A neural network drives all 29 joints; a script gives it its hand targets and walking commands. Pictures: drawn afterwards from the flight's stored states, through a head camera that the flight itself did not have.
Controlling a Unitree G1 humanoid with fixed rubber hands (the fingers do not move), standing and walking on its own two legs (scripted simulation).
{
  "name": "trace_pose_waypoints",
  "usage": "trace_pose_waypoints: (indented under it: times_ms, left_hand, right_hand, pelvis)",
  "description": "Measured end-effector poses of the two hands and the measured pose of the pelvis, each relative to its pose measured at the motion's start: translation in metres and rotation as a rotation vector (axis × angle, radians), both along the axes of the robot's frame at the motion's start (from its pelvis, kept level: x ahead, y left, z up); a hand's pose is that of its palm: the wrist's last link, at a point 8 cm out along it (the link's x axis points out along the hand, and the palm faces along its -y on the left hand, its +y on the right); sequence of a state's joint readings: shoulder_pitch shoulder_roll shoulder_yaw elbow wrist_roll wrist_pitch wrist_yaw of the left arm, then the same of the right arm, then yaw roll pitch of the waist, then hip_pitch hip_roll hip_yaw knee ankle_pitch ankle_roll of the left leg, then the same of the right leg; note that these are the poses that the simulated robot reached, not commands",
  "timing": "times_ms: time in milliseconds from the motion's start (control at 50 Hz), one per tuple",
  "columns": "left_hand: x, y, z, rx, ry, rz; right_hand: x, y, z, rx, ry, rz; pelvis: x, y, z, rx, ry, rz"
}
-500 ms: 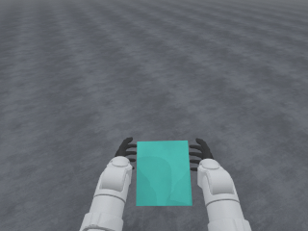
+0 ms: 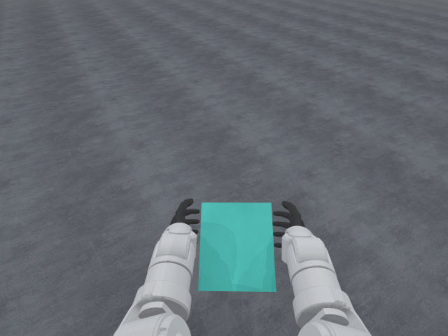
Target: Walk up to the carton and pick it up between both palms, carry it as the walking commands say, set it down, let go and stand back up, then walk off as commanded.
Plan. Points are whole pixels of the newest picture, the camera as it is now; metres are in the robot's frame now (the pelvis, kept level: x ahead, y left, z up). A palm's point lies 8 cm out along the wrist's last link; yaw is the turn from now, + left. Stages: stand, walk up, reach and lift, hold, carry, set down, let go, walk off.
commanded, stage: set down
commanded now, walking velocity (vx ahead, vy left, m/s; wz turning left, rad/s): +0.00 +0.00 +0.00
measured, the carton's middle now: (236, 249) +0.36 +0.00 -0.07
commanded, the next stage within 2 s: none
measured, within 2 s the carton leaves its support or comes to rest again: neither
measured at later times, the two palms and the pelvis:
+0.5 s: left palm (180, 255) +0.35 +0.12 -0.07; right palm (280, 258) +0.35 -0.10 -0.07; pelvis +0.01 +0.01 -0.02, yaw -1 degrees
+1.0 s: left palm (189, 282) +0.33 +0.11 -0.17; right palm (278, 279) +0.35 -0.11 -0.17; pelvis -0.02 +0.00 -0.06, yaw -1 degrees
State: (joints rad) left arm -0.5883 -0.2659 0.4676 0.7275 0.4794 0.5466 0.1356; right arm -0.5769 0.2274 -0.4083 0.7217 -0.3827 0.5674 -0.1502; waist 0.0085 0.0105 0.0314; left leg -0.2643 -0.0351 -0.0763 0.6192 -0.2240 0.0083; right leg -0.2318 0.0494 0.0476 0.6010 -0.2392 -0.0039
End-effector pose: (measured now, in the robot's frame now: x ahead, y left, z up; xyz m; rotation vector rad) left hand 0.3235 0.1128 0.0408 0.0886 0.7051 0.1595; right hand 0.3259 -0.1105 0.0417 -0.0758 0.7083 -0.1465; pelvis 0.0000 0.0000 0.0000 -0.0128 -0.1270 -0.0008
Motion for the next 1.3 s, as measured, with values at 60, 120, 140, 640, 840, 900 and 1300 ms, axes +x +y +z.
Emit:
trace_pose_waypoints:
  times_ms: [60,120,140,640,840,900,1300]
  left_hand:
    - [0.005,0.004,-0.012,-0.009,0.014,0.014]
    - [0.011,0.006,-0.025,-0.011,0.027,0.018]
    - [0.013,0.007,-0.030,-0.011,0.032,0.018]
    - [0.011,0.003,-0.148,-0.044,-0.035,0.080]
    - [0.002,-0.004,-0.180,-0.041,-0.035,0.099]
    - [0.005,-0.006,-0.191,-0.035,-0.028,0.093]
    - [0.028,0.003,-0.283,-0.031,0.035,0.134]
  right_hand:
    - [0.007,0.003,-0.009,0.003,0.007,0.006]
    - [0.013,0.006,-0.023,0.001,0.021,0.010]
    - [0.015,0.007,-0.028,0.000,0.027,0.012]
    - [0.008,0.006,-0.148,0.024,-0.038,-0.051]
    - [0.010,0.000,-0.178,0.003,-0.046,-0.042]
    - [0.015,-0.001,-0.189,-0.006,-0.041,-0.027]
    - [0.043,0.010,-0.279,0.002,0.015,-0.015]
  pelvis:
    - [0.005,0.001,0.000,0.000,0.005,-0.001]
    - [0.010,0.002,-0.001,-0.003,0.013,-0.001]
    - [0.012,0.002,-0.001,-0.003,0.019,-0.001]
    - [-0.004,0.006,-0.030,-0.007,0.368,-0.015]
    - [-0.018,0.003,-0.048,-0.001,0.416,-0.015]
    - [-0.019,0.002,-0.054,0.002,0.437,-0.015]
    - [-0.002,0.002,-0.101,0.005,0.634,-0.014]
